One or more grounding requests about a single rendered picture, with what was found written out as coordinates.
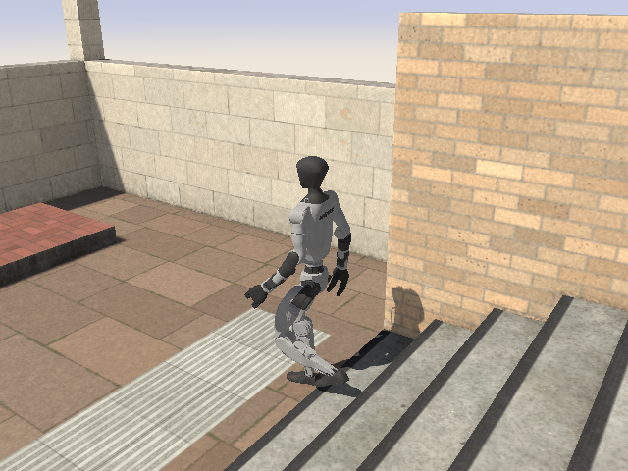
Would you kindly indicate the stairs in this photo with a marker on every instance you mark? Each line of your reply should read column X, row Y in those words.
column 518, row 394

